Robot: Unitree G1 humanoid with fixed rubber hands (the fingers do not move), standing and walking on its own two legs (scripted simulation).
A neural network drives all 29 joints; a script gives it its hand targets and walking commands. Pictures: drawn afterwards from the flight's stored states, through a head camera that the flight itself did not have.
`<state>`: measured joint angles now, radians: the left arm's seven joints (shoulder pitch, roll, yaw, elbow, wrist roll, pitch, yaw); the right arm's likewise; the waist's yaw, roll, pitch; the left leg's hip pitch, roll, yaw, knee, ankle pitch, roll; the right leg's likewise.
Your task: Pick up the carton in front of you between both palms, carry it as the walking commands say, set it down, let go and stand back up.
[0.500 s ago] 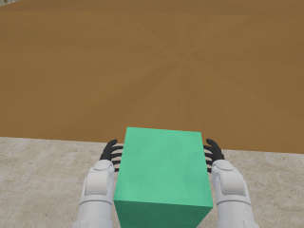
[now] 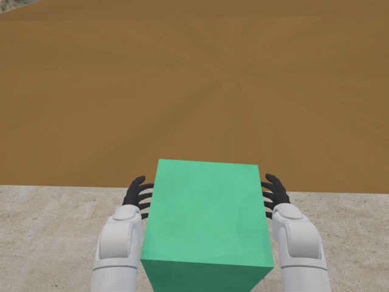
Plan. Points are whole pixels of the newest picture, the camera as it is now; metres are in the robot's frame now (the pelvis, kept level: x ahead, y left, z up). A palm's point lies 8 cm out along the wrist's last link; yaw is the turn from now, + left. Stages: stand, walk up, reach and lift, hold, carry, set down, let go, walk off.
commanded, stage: carry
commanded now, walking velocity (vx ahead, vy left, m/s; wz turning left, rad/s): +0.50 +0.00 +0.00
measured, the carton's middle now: (203, 231) +0.28 +0.01 -0.01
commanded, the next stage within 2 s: none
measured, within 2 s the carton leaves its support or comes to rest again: neither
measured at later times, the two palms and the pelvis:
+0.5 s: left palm (147, 139) +0.49 +0.16 +0.09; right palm (262, 140) +0.48 -0.14 +0.10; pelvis +0.22 +0.01 +0.01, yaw +0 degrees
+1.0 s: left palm (172, 87) +0.80 +0.12 +0.08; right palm (254, 85) +0.82 -0.17 +0.08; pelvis +0.54 -0.04 +0.01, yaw +2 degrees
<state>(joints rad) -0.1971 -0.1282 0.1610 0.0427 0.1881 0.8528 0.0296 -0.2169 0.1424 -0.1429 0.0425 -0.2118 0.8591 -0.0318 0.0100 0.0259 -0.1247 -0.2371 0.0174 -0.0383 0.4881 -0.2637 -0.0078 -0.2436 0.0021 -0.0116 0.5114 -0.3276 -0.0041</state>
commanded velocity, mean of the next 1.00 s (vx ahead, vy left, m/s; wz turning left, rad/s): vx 0.50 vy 0.00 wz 0.00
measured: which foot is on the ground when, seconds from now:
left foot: down 0.00-0.02, up 0.04-0.26, down 0.28-0.70, up 0.72-1.00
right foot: down 0.00-0.30, up 0.32-0.66, down 0.68-1.00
